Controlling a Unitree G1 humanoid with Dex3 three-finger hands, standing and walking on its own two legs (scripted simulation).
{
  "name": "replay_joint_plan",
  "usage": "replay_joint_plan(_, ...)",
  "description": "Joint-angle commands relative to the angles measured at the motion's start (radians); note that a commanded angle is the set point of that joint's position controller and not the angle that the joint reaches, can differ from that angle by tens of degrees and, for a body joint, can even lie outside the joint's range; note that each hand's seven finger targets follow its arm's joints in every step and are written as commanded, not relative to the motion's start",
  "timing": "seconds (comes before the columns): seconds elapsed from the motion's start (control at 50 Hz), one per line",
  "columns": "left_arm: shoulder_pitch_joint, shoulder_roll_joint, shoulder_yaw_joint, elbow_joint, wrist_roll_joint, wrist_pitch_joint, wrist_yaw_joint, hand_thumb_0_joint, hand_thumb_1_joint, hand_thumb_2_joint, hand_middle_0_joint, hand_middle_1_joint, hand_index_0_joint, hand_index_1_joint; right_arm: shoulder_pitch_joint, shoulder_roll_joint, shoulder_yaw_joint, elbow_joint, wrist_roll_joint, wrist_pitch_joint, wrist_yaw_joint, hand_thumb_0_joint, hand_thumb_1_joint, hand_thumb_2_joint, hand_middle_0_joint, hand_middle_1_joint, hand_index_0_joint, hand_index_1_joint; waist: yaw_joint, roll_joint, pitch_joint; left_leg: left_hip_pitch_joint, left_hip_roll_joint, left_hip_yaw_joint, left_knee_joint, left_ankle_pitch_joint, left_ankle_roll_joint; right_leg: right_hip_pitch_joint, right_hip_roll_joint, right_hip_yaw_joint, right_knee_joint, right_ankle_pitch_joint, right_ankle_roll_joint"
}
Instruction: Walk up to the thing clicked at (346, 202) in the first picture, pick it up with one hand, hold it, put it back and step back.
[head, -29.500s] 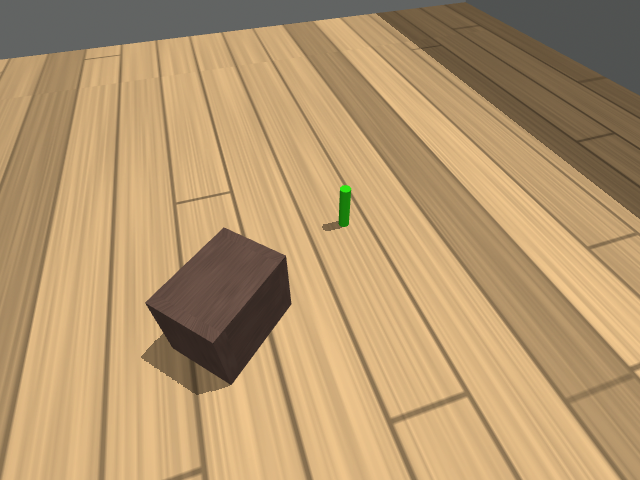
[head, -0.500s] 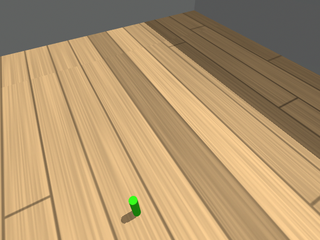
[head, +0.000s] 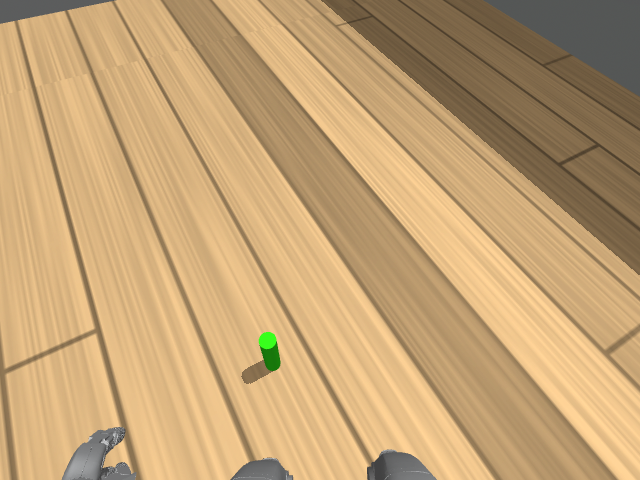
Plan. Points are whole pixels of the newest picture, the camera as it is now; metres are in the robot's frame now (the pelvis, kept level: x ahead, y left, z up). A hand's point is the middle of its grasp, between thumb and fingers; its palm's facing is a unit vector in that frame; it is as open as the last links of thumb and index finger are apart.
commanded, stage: step back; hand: left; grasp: from the side
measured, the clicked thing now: (270, 352) +0.47 +0.14 -0.65
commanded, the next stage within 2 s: none
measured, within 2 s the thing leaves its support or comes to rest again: neither
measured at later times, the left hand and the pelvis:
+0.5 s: hand out of the picture -0.01 +0.24 -0.13, palm faces -0.07 -0.92 -0.40, open 7.4 cm; pelvis -0.11 -0.02 +0.01, yaw -4 degrees
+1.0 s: hand out of the picture -0.14 +0.27 -0.14, palm faces -0.05 -0.92 -0.38, open 7.4 cm; pelvis -0.25 +0.00 +0.01, yaw -4 degrees
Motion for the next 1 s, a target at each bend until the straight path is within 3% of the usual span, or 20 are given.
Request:
replay_joint_plan(0.0,0.042,0.159,0.037,-0.090,-0.004,-0.008,0.031,0.000,0.900,0.900,-0.200,-0.300,-0.200,-0.300,-0.006,-0.281,-0.065,-0.095,-0.021,-0.031,-0.038,0.000,-0.900,-0.900,0.200,0.300,0.200,0.300,0.017,0.165,-0.231,0.187,0.334,-0.386,-0.285,0.717,0.172,-0.122,0.134,0.185,0.394,-0.175,-0.038)
replay_joint_plan(0.04,0.100,0.169,0.037,-0.078,-0.012,-0.010,0.026,0.000,0.900,0.900,-0.200,-0.300,-0.200,-0.300,-0.057,-0.223,-0.053,-0.126,-0.027,-0.032,-0.051,0.000,-0.900,-0.900,0.200,0.300,0.200,0.300,0.056,0.167,-0.222,0.201,0.269,-0.265,-0.255,0.636,0.170,-0.136,0.118,0.160,0.422,-0.073,-0.024)
replay_joint_plan(0.18,0.071,0.164,0.053,-0.139,0.001,-0.026,0.008,0.000,0.900,0.900,-0.200,-0.300,-0.200,-0.300,0.058,-0.218,-0.060,-0.159,-0.017,-0.033,-0.059,0.000,-0.900,-0.900,0.200,0.300,0.200,0.300,-0.023,0.138,-0.222,0.293,0.297,-0.234,-0.209,0.643,0.236,-0.117,0.091,0.092,0.232,-0.082,0.031)
replay_joint_plan(0.28,0.194,0.148,0.063,-0.102,0.008,-0.035,-0.006,0.000,0.900,0.900,-0.200,-0.300,-0.200,-0.300,-0.010,-0.241,-0.055,-0.197,-0.015,-0.017,-0.050,0.000,-0.900,-0.900,0.200,0.300,0.200,0.300,0.020,0.180,-0.261,0.158,0.275,-0.216,-0.189,0.393,0.180,0.106,0.056,-0.017,-0.156,0.055,0.004)
replay_joint_plan(0.32,0.274,0.155,0.072,-0.072,0.020,-0.045,-0.006,0.000,0.900,0.900,-0.200,-0.300,-0.200,-0.300,-0.036,-0.226,-0.046,-0.198,-0.002,-0.007,-0.045,0.000,-0.900,-0.900,0.200,0.300,0.200,0.300,0.056,0.148,-0.268,0.008,0.223,-0.166,-0.126,0.256,0.101,0.272,0.045,-0.020,-0.349,0.232,-0.029)
replay_joint_plan(0.34,0.248,0.224,0.089,-0.094,0.037,-0.053,-0.006,0.000,0.900,0.900,-0.200,-0.300,-0.200,-0.300,-0.015,-0.184,-0.034,-0.202,0.005,-0.004,-0.042,0.000,-0.900,-0.900,0.200,0.300,0.200,0.300,0.042,-0.035,-0.218,-0.185,0.115,-0.123,0.005,0.075,0.027,0.299,-0.103,0.247,-0.408,0.182,-0.084)
replay_joint_plan(0.36,0.186,0.332,0.111,-0.129,0.023,-0.048,-0.009,0.000,0.900,0.900,-0.200,-0.300,-0.200,-0.300,-0.073,-0.161,-0.035,-0.217,0.008,-0.003,-0.050,0.000,-0.900,-0.900,0.200,0.300,0.200,0.300,0.079,-0.253,-0.149,-0.206,-0.071,-0.036,0.250,-0.226,-0.026,0.092,-0.332,0.501,-0.515,0.203,-0.260)
replay_joint_plan(0.38,0.116,0.341,0.109,-0.176,0.036,-0.057,-0.005,0.000,0.900,0.900,-0.200,-0.300,-0.200,-0.300,-0.061,-0.197,-0.050,-0.196,0.000,0.004,-0.055,0.000,-0.900,-0.900,0.200,0.300,0.200,0.300,0.067,-0.211,-0.099,-0.151,-0.060,-0.153,0.456,-0.271,-0.043,-0.040,-0.400,0.579,-0.521,0.271,-0.328)
replay_joint_plan(0.44,-0.002,0.226,0.086,-0.207,0.022,-0.061,0.006,0.000,0.900,0.900,-0.200,-0.300,-0.200,-0.300,0.059,-0.182,-0.037,-0.146,0.020,-0.004,-0.053,0.000,-0.900,-0.900,0.200,0.300,0.200,0.300,-0.022,-0.084,-0.104,-0.155,-0.101,-0.171,0.547,-0.106,-0.037,0.029,-0.201,0.221,-0.409,0.502,-0.201)
replay_joint_plan(0.48,0.035,0.196,0.080,-0.219,0.027,-0.060,0.007,0.000,0.900,0.900,-0.200,-0.300,-0.200,-0.300,0.074,-0.187,-0.029,-0.149,0.014,-0.014,-0.055,0.000,-0.900,-0.900,0.200,0.300,0.200,0.300,0.014,-0.091,-0.152,-0.179,-0.095,-0.144,0.493,-0.116,-0.050,0.167,-0.173,0.172,-0.355,0.587,-0.195)
replay_joint_plan(0.56,0.142,0.196,0.077,-0.218,0.028,-0.051,0.020,0.000,0.900,0.900,-0.200,-0.300,-0.200,-0.300,0.019,-0.168,-0.022,-0.192,0.005,-0.018,-0.055,0.000,-0.900,-0.900,0.200,0.300,0.200,0.300,0.079,-0.144,-0.192,-0.191,-0.020,-0.096,0.197,-0.168,-0.053,0.357,-0.213,0.193,-0.289,0.689,-0.213)
replay_joint_plan(0.62,0.127,0.222,0.074,-0.233,0.016,-0.037,0.012,0.000,0.900,0.900,-0.200,-0.300,-0.200,-0.300,0.081,-0.156,-0.027,-0.174,-0.003,-0.023,-0.048,0.000,-0.900,-0.900,0.200,0.300,0.200,0.300,0.050,-0.179,-0.220,-0.033,-0.003,-0.011,-0.050,-0.093,-0.034,0.290,-0.194,0.179,-0.235,0.671,-0.189)
replay_joint_plan(0.66,0.101,0.217,0.065,-0.250,0.005,-0.024,0.004,0.000,0.900,0.900,-0.200,-0.300,-0.200,-0.300,0.135,-0.174,-0.041,-0.150,-0.014,-0.029,-0.044,0.000,-0.900,-0.900,0.200,0.300,0.200,0.300,0.010,-0.132,-0.223,0.115,0.001,0.018,-0.259,0.137,-0.022,0.161,-0.163,0.150,-0.179,0.549,-0.136)
replay_joint_plan(0.68,0.120,0.185,0.055,-0.253,0.003,-0.020,0.002,0.000,0.900,0.900,-0.200,-0.300,-0.200,-0.300,0.122,-0.212,-0.053,-0.156,-0.024,-0.034,-0.042,0.000,-0.900,-0.900,0.200,0.300,0.200,0.300,0.017,-0.014,-0.226,0.161,0.101,-0.137,-0.294,0.175,0.013,0.063,-0.100,0.123,-0.123,0.375,-0.087)
replay_joint_plan(0.7,0.100,0.151,0.046,-0.269,-0.005,-0.024,0.003,0.000,0.900,0.900,-0.200,-0.300,-0.200,-0.300,0.071,-0.323,-0.074,-0.179,-0.027,-0.033,-0.035,0.000,-0.900,-0.900,0.200,0.300,0.200,0.300,0.007,0.255,-0.217,0.155,0.325,-0.443,-0.352,0.307,0.141,-0.095,0.098,0.010,0.055,0.020,-0.026)
replay_joint_plan(0.72,0.029,0.193,0.071,-0.259,0.007,-0.023,0.018,0.000,0.900,0.900,-0.200,-0.300,-0.200,-0.300,0.069,-0.376,-0.086,-0.188,-0.027,-0.033,-0.031,0.000,-0.900,-0.900,0.200,0.300,0.200,0.300,-0.048,0.278,-0.197,0.020,0.428,-0.566,-0.388,0.376,0.261,-0.056,0.139,0.090,0.284,-0.215,-0.010)
replay_joint_plan(0.76,0.090,0.180,0.069,-0.227,-0.005,-0.021,0.019,0.000,0.900,0.900,-0.200,-0.300,-0.200,-0.300,-0.013,-0.271,-0.056,-0.195,-0.024,-0.039,-0.042,0.000,-0.900,-0.900,0.200,0.300,0.200,0.300,0.024,0.113,-0.186,0.094,0.349,-0.364,-0.305,0.521,0.230,-0.125,0.137,0.177,0.450,-0.125,-0.023)
replay_joint_plan(0.8,0.162,0.182,0.073,-0.195,-0.008,-0.024,0.014,0.000,0.900,0.900,-0.200,-0.300,-0.200,-0.300,-0.047,-0.235,-0.047,-0.210,-0.023,-0.039,-0.052,0.000,-0.900,-0.900,0.200,0.300,0.200,0.300,0.057,0.148,-0.160,0.081,0.297,-0.258,-0.269,0.508,0.199,-0.128,0.133,0.142,0.485,-0.059,-0.013)
replay_joint_plan(0.92,0.151,0.164,0.070,-0.203,0.005,-0.031,-0.003,0.000,0.900,0.900,-0.200,-0.300,-0.200,-0.300,0.027,-0.231,-0.054,-0.225,-0.021,-0.034,-0.052,0.000,-0.900,-0.900,0.200,0.300,0.200,0.300,-0.011,0.191,-0.194,0.217,0.287,-0.231,-0.232,0.494,0.231,-0.097,0.102,0.069,0.232,-0.078,0.041)
replay_joint_plan(0.98,0.210,0.160,0.068,-0.174,0.005,-0.036,-0.006,0.000,0.900,0.900,-0.200,-0.300,-0.200,-0.300,-0.007,-0.251,-0.059,-0.242,-0.024,-0.021,-0.047,0.000,-0.900,-0.900,0.200,0.300,0.200,0.300,0.006,0.241,-0.222,0.162,0.279,-0.224,-0.233,0.366,0.196,0.028,0.063,-0.001,-0.004,-0.036,0.026)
